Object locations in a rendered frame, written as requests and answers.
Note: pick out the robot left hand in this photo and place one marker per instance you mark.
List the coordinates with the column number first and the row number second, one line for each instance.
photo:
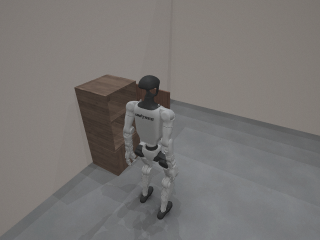
column 129, row 155

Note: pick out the robot left forearm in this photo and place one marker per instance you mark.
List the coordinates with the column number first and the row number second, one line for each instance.
column 128, row 141

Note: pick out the robot right upper arm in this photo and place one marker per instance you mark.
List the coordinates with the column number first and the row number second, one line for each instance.
column 168, row 117

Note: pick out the robot left upper arm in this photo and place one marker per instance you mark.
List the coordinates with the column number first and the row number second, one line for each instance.
column 129, row 118

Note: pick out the robot right hand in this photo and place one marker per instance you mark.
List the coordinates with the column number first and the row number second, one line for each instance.
column 173, row 172

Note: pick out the right robot shin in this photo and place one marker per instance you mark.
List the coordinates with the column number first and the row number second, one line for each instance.
column 165, row 195

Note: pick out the robot left foot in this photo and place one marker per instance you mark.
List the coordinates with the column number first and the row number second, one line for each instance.
column 143, row 198

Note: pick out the robot right forearm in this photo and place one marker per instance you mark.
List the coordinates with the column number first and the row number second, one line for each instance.
column 169, row 154

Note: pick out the cupboard door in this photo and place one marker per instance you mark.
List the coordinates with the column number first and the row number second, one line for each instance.
column 162, row 98

